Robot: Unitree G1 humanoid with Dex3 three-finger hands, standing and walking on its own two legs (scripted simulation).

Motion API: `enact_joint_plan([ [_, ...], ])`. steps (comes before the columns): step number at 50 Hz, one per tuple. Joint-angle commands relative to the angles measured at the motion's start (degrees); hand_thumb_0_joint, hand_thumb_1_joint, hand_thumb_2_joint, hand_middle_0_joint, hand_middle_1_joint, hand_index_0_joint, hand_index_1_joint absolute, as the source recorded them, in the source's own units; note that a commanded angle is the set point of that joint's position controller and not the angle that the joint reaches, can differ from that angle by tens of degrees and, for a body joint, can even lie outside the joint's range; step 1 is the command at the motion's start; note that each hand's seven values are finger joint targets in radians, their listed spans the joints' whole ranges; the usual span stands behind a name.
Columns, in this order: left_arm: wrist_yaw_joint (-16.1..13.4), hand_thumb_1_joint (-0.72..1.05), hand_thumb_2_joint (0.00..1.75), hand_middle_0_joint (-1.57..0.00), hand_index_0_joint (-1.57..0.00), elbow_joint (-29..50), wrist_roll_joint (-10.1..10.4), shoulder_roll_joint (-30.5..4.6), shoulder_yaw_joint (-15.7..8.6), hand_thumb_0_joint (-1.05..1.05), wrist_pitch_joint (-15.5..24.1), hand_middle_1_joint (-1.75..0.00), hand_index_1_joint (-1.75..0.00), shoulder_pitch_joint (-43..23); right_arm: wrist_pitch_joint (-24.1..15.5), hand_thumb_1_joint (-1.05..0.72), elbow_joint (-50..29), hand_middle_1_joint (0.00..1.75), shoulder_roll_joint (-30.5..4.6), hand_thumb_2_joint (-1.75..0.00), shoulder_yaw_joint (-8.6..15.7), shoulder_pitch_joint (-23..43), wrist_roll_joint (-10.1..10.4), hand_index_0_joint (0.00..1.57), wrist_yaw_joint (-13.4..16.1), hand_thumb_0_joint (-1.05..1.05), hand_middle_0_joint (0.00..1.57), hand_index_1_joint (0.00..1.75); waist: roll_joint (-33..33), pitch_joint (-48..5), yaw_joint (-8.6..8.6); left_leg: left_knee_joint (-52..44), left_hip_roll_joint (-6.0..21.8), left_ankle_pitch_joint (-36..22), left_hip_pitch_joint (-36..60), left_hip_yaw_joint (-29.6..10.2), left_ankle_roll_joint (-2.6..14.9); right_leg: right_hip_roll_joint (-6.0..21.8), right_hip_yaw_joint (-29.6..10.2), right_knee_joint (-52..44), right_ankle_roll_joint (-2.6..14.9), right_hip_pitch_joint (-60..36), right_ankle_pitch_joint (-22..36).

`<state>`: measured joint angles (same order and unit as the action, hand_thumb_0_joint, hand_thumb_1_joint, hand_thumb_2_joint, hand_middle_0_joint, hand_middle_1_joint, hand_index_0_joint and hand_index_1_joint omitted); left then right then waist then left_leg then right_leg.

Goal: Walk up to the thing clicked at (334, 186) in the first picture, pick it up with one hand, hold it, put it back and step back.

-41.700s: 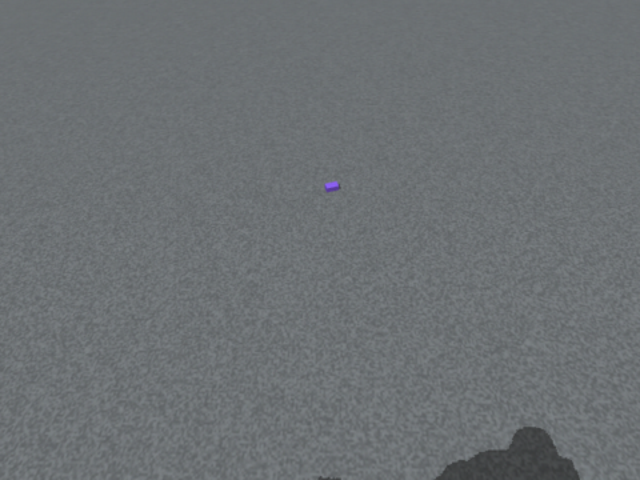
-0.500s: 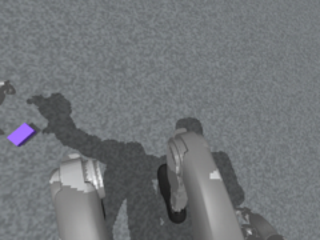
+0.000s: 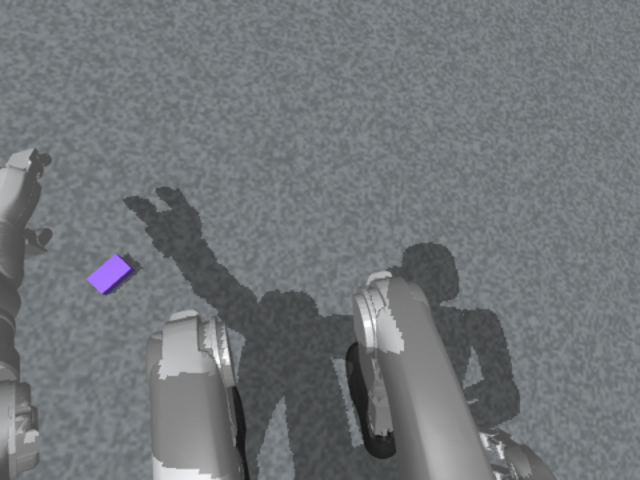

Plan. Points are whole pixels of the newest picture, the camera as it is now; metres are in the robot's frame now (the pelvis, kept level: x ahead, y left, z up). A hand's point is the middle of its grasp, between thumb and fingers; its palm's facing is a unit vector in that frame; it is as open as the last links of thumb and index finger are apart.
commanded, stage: home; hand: left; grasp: from above
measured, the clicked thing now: (111, 274) +0.41 +0.30 -0.36
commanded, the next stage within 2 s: none
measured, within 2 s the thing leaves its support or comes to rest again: neither
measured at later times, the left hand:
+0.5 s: hand out of the picture +0.28 +0.25 +0.08, palm faces -0.09 -0.85 -0.52, open 7.4 cm
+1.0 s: hand out of the picture +0.23 +0.19 +0.29, palm faces +0.18 -0.96 -0.21, open 7.4 cm
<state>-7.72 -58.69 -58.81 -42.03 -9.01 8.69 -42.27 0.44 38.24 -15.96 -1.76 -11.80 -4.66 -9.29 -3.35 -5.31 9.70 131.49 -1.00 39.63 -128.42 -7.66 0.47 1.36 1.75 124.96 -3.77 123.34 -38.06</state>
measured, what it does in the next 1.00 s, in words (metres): rises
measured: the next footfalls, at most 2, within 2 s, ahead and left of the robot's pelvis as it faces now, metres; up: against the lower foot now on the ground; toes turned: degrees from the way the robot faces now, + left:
none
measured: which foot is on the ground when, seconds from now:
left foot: down 0.00-1.00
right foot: down 0.00-1.00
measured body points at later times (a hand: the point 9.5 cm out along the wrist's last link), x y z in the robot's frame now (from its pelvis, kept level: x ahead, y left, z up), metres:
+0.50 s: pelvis +0.01 -0.01 +0.18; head +0.14 +0.03 +0.60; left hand +0.28 +0.29 +0.12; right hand +0.25 -0.22 +0.09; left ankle +0.07 +0.12 -0.34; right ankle +0.10 -0.15 -0.34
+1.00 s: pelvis +0.07 -0.01 +0.33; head +0.10 +0.00 +0.78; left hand +0.22 +0.24 +0.30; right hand +0.24 -0.24 +0.26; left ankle +0.07 +0.12 -0.34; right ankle +0.10 -0.15 -0.34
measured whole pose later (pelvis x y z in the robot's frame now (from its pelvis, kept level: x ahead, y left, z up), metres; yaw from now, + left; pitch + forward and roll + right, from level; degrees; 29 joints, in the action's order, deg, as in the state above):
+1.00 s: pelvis +0.07 -0.01 +0.33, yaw +7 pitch +13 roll -3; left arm -3.2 6.6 3.9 -12.4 -2.7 -26.0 26.4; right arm -10.3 29.9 -12.8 -2.3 -18.7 1.5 10.5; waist -3.4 -10.6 3.7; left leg 61.4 2.4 28.9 -45.6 -3.7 -1.1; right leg 1.1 2.7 56.9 -1.8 43.2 -26.6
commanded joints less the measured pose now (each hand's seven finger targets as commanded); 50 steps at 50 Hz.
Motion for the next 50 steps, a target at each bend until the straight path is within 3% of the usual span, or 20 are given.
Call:
enact_joint_plan([
  [1, 1.96, 0.9, 0.9, -0.2, -0.2, 22.95, 11.32, -12.24, -3.5, 0.0, -2.02, -0.3, -0.3, -4.33, 0.3, -0.9, -4.51, 0.3, -14.17, -0.9, 7.24, -8.18, 2.4, 0.2, 2.23, 0.0, 0.2, 0.3, -11.75, -44.36, -2.53, -22.37, -0.1, -13.4, 38.48, 2.58, 0.5, -1.78, 4.93, -16.32, 5.93, -23.39, 13.56],
  [3, 3.63, 0.9, 0.9, -0.2, -0.2, 26.74, 15.63, -7.86, -1.84, 0.0, -3.4, -0.3, -0.3, -0.06, 0.37, -0.9, -5.13, 0.3, -13.07, -0.9, 7.52, -6.28, 2.98, 0.2, 2.98, 0.0, 0.2, 0.3, -9.58, -40.09, -2.49, -25.41, -0.02, -8.38, 37.6, 1.95, 0.9, -1.81, 4.53, -19.39, 5.9, -23.12, 10.16],
  [5, 4.88, 0.9, 0.9, -0.2, -0.2, 31.77, 19.82, -6.6, -2.15, 0.0, -4.75, -0.3, -0.3, 3.75, 0.17, -0.9, -6.09, 0.3, -12.82, -0.9, 7.77, -4.63, 3.63, 0.2, 3.72, 0.0, 0.2, 0.3, -8.37, -39.68, -3.6, -28.62, 0.31, -5.65, 39.45, 1.83, 1.12, -1.74, 3.94, -21.99, 5.65, -25.4, 8.57],
  [8, 6.15, 0.9, 0.9, -0.2, -0.2, 37.16, 25.03, -3.47, -1.06, 0.0, -6.75, -0.3, -0.3, 9.81, -0.28, -0.9, -7.71, 0.3, -12.07, -0.9, 7.91, -1.98, 4.48, 0.2, 4.81, 0.0, 0.2, 0.3, -9.05, -38.91, -4.88, -33.7, 1.42, -5.4, 44.31, 1.0, 0.78, -1.68, 3.56, -24.13, 5.31, -28.27, 9.13],
  [10, 6.17, 0.9, 0.9, -0.2, -0.2, 42.53, 28.41, -1.35, -0.21, 0.0, -7.69, -0.3, -0.3, 10.13, -0.77, -0.9, -8.76, 0.3, -11.15, -0.9, 7.52, -0.63, 4.9, 0.2, 5.6, 0.0, 0.2, 0.3, -8.57, -38.29, -4.15, -35.44, 1.48, -5.49, 45.91, 1.39, 0.91, -1.51, 3.16, -26.89, 5.17, -31.63, 9.35],
  [13, 5.88, 0.9, 0.9, -0.2, -0.2, 45.5, 32.59, 0.19, -1.05, 0.0, -9.93, -0.3, -0.3, 15.42, -1.64, -0.9, -9.88, 0.3, -10.57, -0.9, 7.11, 1.68, 5.51, 0.2, 6.92, 0.0, 0.2, 0.3, -8.21, -35.78, -4.99, -40.04, 1.6, -3.52, 49.16, 1.01, 0.8, -1.35, 2.94, -30.57, 5.05, -34.52, 7.59],
  [15, 5.83, 0.9, 0.9, -0.2, -0.2, 47.42, 34.99, 3.59, 0.46, 0.0, -11.67, -0.3, -0.3, 19.43, -2.47, -0.9, -10.73, 0.3, -9.96, -0.9, 7.0, 2.89, 5.82, 0.2, 7.83, 0.0, 0.2, 0.3, -7.36, -35.14, -4.74, -42.58, 1.7, -3.25, 51.87, 1.01, 0.66, -1.33, 2.72, -33.19, 5.03, -36.87, 7.17],
  [18, 5.11, 0.9, 0.9, -0.2, -0.2, 50.66, 39.73, 5.41, -0.15, 0.0, -14.96, -0.3, -0.3, 25.77, -3.74, -0.9, -12.0, 0.3, -8.82, -0.9, 6.28, 4.48, 6.34, 0.2, 9.15, 0.0, 0.2, 0.3, -5.69, -33.53, -5.38, -46.19, 1.39, -2.7, 54.51, 1.92, 0.73, -1.24, 1.76, -38.39, 4.99, -42.63, 6.12],
  [20, 4.95, 0.9, 0.9, -0.2, -0.2, 53.24, 42.5, 7.55, 0.95, 0.0, -16.68, -0.3, -0.3, 28.12, -4.5, -0.9, -12.81, 0.3, -8.25, -0.9, 5.76, 5.56, 6.5, 0.2, 10.0, 0.0, 0.2, 0.3, -5.69, -31.8, -4.95, -48.81, 1.47, -2.15, 56.61, 1.54, 0.68, -1.29, 1.53, -40.71, 4.89, -44.93, 5.68],
  [27, 3.6, 0.9, 0.9, -0.2, -0.2, 59.14, 52.15, 12.31, 0.94, 0.0, -22.84, -0.3, -0.3, 39.98, -6.84, -0.9, -14.31, 0.3, -5.7, -0.9, 4.21, 4.91, 7.03, 0.2, 12.88, 0.0, 0.2, 0.3, -3.56, -26.75, -4.53, -57.36, 1.43, -5.52, 65.48, 2.16, 0.63, -1.23, 0.18, -51.49, 4.69, -56.65, 7.84],
  [29, 3.08, 0.9, 0.9, -0.2, -0.2, 61.29, 53.93, 13.55, 0.53, 0.0, -24.19, -0.3, -0.3, 43.17, -7.52, -0.9, -14.78, 0.3, -5.14, -0.9, 3.78, 3.91, 7.17, 0.2, 13.78, 0.0, 0.2, 0.3, -3.51, -26.11, -5.27, -60.64, 1.62, -6.13, 69.49, 1.35, 0.37, -1.32, 0.23, -54.21, 4.66, -60.1, 8.45],
  [33, 2.35, 0.9, 0.9, -0.2, -0.2, 64.2, 57.49, 17.6, 1.8, 0.0, -26.97, -0.3, -0.3, 48.35, -9.13, -0.9, -14.97, 0.3, -3.92, -0.9, 2.67, 1.78, 7.31, 0.2, 16.07, 0.0, 0.2, 0.3, -2.47, -23.28, -4.92, -65.48, 1.73, -11.08, 75.24, 2.09, 0.14, -1.6, 0.22, -60.36, 4.58, -67.23, 12.53],
  [34, 2.24, 0.9, 0.9, -0.2, -0.2, 64.7, 58.54, 17.95, 1.14, 0.0, -27.6, -0.3, -0.3, 49.58, -9.58, -0.9, -15.0, 0.3, -3.94, -0.9, 2.5, 1.24, 7.19, 0.2, 16.66, 0.0, 0.2, 0.3, -2.33, -22.53, -5.15, -66.7, 1.76, -11.61, 76.63, 2.24, 0.13, -1.65, 0.18, -61.95, 4.49, -69.11, 13.07],
  [39, 2.68, 0.9, 0.9, -0.2, -0.2, 67.43, 61.61, 21.51, 1.74, 0.0, -30.06, -0.3, -0.3, 57.14, -11.78, -0.9, -15.07, 0.3, -3.23, -0.9, 1.78, -1.05, 6.83, 0.2, 18.97, 0.0, 0.2, 0.3, -1.51, -17.72, -5.56, -73.27, 1.9, -16.89, 82.84, 2.28, -0.3, -1.96, 0.95, -68.32, 4.13, -76.9, 17.42],
  [40, 2.75, 0.9, 0.9, -0.2, -0.2, 68.89, 62.05, 21.33, 0.98, 0.0, -30.43, -0.3, -0.3, 58.6, -12.08, -0.9, -15.8, 0.3, -3.26, -0.9, 1.76, -1.41, 6.82, 0.2, 19.28, 0.0, 0.2, 0.3, -1.75, -17.29, -6.46, -74.57, 1.71, -16.95, 84.35, 2.65, -0.26, -2.03, 1.08, -69.7, 4.16, -78.57, 17.49],
  [47, 3.86, 0.9, 0.9, -0.2, -0.2, 75.1, 62.68, 23.78, 2.73, 0.0, -32.73, -0.3, -0.3, 68.86, -14.26, -0.9, -17.21, 0.3, -2.35, -0.9, 1.89, -2.58, 6.26, 0.2, 20.58, 0.0, 0.2, 0.3, 0.01, -12.02, -7.53, -79.97, 1.07, -23.18, 90.23, 4.84, -0.22, -2.75, 2.12, -76.87, 3.89, -86.43, 22.01],
  [48, 4.1, 0.9, 0.9, -0.2, -0.2, 76.19, 62.39, 23.91, 3.25, 0.0, -32.83, -0.3, -0.3, 68.87, -14.5, -0.9, -17.21, 0.3, -2.34, -0.9, 2.15, -2.41, 6.05, 0.2, 20.67, 0.0, 0.2, 0.3, -0.73, -11.67, -6.85, -80.17, 1.01, -23.72, 90.78, 5.14, -0.15, -2.79, 2.08, -77.58, 3.92, -86.76, 22.47],
  [50, 4.53, 0.9, 0.9, -0.2, -0.2, 76.68, 62.41, 24.01, 3.21, 0.0, -33.08, -0.3, -0.3, 70.16, -15.03, -0.9, -17.36, 0.3, -2.56, -0.9, 2.17, -2.39, 5.89, 0.2, 20.76, 0.0, 0.2, 0.3, 1.69, -10.29, -7.15, -81.25, 1.01, -23.78, 91.35, 5.06, 0.07, -2.84, 2.5, -78.64, 3.72, -88.07, 22.29],
])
